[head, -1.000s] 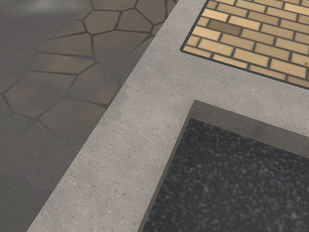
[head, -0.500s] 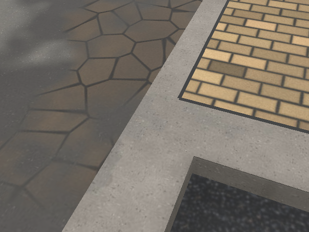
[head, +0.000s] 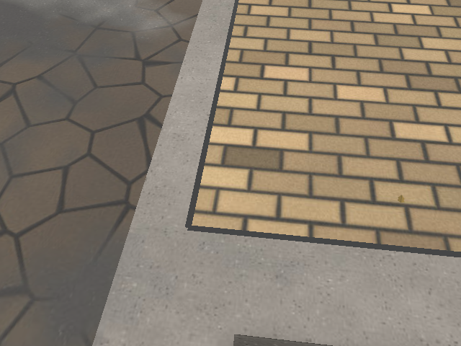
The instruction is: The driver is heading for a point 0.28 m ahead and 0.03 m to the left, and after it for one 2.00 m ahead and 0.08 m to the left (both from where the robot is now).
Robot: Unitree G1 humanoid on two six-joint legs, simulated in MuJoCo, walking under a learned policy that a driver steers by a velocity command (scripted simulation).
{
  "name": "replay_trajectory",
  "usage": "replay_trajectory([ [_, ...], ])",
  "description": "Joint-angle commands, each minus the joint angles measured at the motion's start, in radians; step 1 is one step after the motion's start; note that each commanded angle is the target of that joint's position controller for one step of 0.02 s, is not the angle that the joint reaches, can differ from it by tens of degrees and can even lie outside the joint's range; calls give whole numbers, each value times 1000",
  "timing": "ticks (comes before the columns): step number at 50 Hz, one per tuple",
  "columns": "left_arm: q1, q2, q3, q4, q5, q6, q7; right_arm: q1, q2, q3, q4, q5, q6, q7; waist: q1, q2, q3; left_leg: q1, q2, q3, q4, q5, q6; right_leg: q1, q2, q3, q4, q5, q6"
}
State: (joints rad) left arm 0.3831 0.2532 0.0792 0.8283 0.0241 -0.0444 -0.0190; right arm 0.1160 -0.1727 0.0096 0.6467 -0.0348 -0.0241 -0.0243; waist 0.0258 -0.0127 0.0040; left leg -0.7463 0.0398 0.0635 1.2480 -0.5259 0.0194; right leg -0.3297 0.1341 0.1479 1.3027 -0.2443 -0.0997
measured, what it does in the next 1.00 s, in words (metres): climbs: right foot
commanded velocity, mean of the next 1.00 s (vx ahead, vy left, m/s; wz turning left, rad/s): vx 0.15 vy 0.00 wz -0.08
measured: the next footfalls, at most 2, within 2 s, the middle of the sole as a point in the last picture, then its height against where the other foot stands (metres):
right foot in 0.48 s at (343, 324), level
left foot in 1.32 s outside the picture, level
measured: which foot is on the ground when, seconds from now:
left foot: down 0.00-0.50, up 0.52-1.00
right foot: up 0.00-0.46, down 0.48-1.00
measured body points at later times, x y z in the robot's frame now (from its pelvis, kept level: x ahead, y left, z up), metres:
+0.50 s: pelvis +0.30 -0.11 +0.04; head +0.36 -0.14 +0.49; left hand +0.60 +0.08 -0.01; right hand +0.21 -0.38 -0.09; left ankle +0.07 +0.12 -0.62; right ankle +0.49 -0.25 -0.64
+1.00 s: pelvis +0.40 -0.17 +0.11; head +0.41 -0.18 +0.56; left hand +0.47 +0.08 -0.02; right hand +0.54 -0.44 -0.01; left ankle +0.41 -0.01 -0.51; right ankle +0.49 -0.25 -0.63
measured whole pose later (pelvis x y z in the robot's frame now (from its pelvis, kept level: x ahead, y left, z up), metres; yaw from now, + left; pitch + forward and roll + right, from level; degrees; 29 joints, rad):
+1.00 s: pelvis +0.40 -0.17 +0.11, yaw -1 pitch -1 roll +0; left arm 0.30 0.19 0.01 0.84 0.01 -0.01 0.09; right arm 0.16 -0.28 -0.07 0.79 0.01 0.04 -0.07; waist 0.03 0.05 0.01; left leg -0.60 -0.04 -0.15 1.32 -0.25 -0.09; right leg -0.31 0.04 -0.04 0.42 -0.14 -0.11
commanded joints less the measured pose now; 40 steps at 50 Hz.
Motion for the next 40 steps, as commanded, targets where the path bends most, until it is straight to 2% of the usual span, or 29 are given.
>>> replay_trajectory([
  [1, -32, -6, -8, -137, 10, 17, 2, 93, -66, -47, 64, -5, -28, -8, 6, 40, 35, 192, 237, -623, -669, 23, 203, -339, -88, 37, 133, -40, -9],
  [3, -53, -7, -11, -157, -8, 44, 9, 86, -72, -57, 114, -7, -48, -3, 32, 88, 49, 137, 210, -462, -710, 60, 173, -308, -85, 40, 40, -16, 16],
  [6, -129, 40, 0, -191, 1, 49, 16, 92, -126, -79, 146, 4, -66, -1, 37, 126, 52, 180, 195, -264, -734, 462, 174, -298, -58, 14, -119, 131, 52],
  [10, -260, 59, -2, -234, 13, 48, -2, 212, -189, -100, 161, 13, -58, -14, -34, 111, -17, 440, 217, -201, -715, 607, 165, -369, -74, 1, -278, 260, 67],
  [12, -330, 62, -5, -249, 12, 46, -1, 268, -212, -111, 158, -3, -48, -24, -78, 137, -11, 584, 245, -221, -701, 591, 159, -460, -97, -8, -320, 230, 65],
  [14, -405, 70, -7, -274, 12, 43, 1, 326, -225, -116, 155, -16, -37, -33, -125, 128, 13, 705, 267, -241, -696, 593, 150, -551, -129, -9, -376, 205, 70],
  [15, -448, 73, -7, -287, 14, 39, 3, 363, -230, -119, 160, -21, -33, -37, -151, 160, 25, 775, 291, -270, -687, 606, 153, -621, -137, -21, -341, 172, 69],
  [17, -542, 98, 2, -329, 12, 32, 12, 425, -258, -127, 158, -45, -27, -44, -211, 193, 76, 933, 334, -321, -694, 676, 154, -815, -162, -11, -274, -12, 76],
  [18, -578, 72, -2, -347, 19, 29, 16, 482, -243, -122, 175, -55, -24, -46, -237, 206, 71, 1014, 347, -337, -697, 740, 159, -893, -159, -35, -170, -130, 82],
  [19, -629, 70, -4, -375, 12, 26, 21, 501, -244, -121, 177, -65, -22, -49, -249, 219, 108, 1039, 365, -336, -717, 781, 151, -964, -176, -8, -128, -230, 85],
  [20, -646, 70, -11, -400, 8, 21, 16, 464, -250, -124, 160, -70, -19, -53, -226, 185, 153, 1011, 373, -311, -748, 778, 112, -976, -213, 53, -204, -289, 83],
  [21, -642, 67, -19, -425, -11, 18, 5, 371, -289, -133, 123, -73, -7, -48, -184, 166, 165, 944, 331, -242, -807, 732, 79, -864, -232, -35, -385, -227, 100],
  [22, -592, 52, -30, -411, -23, 15, -13, 331, -287, -138, 122, -63, 0, -43, -157, 154, 137, 828, 279, -168, -808, 654, 49, -608, -258, -86, -554, 11, 107],
  [23, -372, -20, -52, -303, -48, 13, -44, 314, -253, -123, 120, 2, -1, -28, -77, 53, 4, 618, 158, -62, -802, 428, 39, -92, -216, -140, -762, 288, 126],
  [24, -139, 3, -23, -192, -39, 28, -31, 309, -279, -131, 124, 37, -12, -19, 16, 52, -93, 539, 126, -38, -688, 426, 35, 239, -172, -172, -764, 480, 126],
  [25, 67, 125, 14, -128, 8, 31, -30, 431, -234, -111, 150, 66, -21, 21, 116, -109, -272, 309, 49, -5, -517, 411, 3, 660, -159, -199, -620, 397, 55],
  [26, 200, 295, 48, -99, -11, 19, -23, 446, -185, -96, 91, 124, -10, 29, 160, -481, -525, 248, -113, -23, -26, -118, -71, 786, -545, 285, -727, 916, -109],
  [27, 67, 238, 27, -162, -15, 23, 7, 386, -181, -97, 100, 116, 0, 11, 120, -317, -588, 369, -101, -231, 46, -95, -58, 622, -531, 339, -773, 928, -57],
  [28, -53, 156, -4, -167, -1, 21, 24, 359, -162, -91, 120, 108, 12, 6, 64, -222, -478, 352, -70, -224, 55, -70, -66, 513, -503, 274, -776, 787, -39],
  [29, -118, 94, -26, -159, 2, 19, 35, 343, -140, -81, 128, 81, 21, 5, 20, -177, -396, 357, -26, -197, -1, -20, -59, 438, -454, 258, -782, 694, -16],
  [30, -140, 68, -35, -127, -7, 11, 51, 240, -120, -73, 99, 41, 21, 6, 24, -149, -281, 370, -21, -200, -36, 113, -47, 297, -397, 220, -809, 554, -4],
  [31, -171, 40, -46, -111, -7, 10, 61, 241, -104, -71, 103, 27, 35, 11, -16, -168, -215, 394, -20, -206, -57, 157, -46, 218, -373, 194, -867, 470, -1],
  [32, -210, 110, -17, -130, 7, -13, 38, 253, -127, -85, 119, 72, 15, -6, -33, -131, -256, 402, -33, -216, 47, 164, -55, 208, -383, 289, -903, 448, -65],
  [34, -266, 70, -21, -130, -3, -36, 35, 233, -137, -86, 122, 66, 6, -13, -60, -49, -221, 402, -8, -245, 45, 213, -49, 155, -424, 280, -976, 431, -100],
  [35, -223, 73, -19, -92, -32, -50, 33, 190, -159, -97, 123, 83, 14, -20, -63, -6, -138, 345, -6, -221, -109, 269, -33, 125, -345, 149, -1013, 250, -106],
  [36, -182, 46, -24, -56, -37, -49, 34, 177, -128, -92, 133, 58, 28, -28, -45, -71, -110, 350, -30, -181, -23, 251, -43, 118, -355, 155, -1041, 260, -139],
  [37, -158, 36, -27, -46, -41, -53, 40, 180, -158, -103, 132, 51, 38, -33, -47, -60, -91, 322, -25, -192, -10, 260, -37, 103, -364, 158, -1073, 156, -159],
  [39, -154, 46, -28, -39, -38, -51, 52, 151, -185, -114, 134, 55, 51, -32, -47, -111, -25, 259, -34, -185, 73, 241, -28, 66, -381, 192, -1138, -39, -172],
  [40, -147, 50, -29, -42, -38, -44, 61, 131, -187, -115, 126, 53, 51, -31, -48, -89, -11, 206, -35, -203, 77, 256, -22, 73, -386, 200, -1146, -103, -167],
])
Velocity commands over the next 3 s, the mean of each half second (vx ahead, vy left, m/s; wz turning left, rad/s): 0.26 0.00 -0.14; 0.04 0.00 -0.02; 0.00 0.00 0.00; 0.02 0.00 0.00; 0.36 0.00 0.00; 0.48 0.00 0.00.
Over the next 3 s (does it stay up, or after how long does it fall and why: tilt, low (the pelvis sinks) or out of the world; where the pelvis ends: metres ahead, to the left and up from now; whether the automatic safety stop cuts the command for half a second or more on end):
stays up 0.89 -0.09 0.11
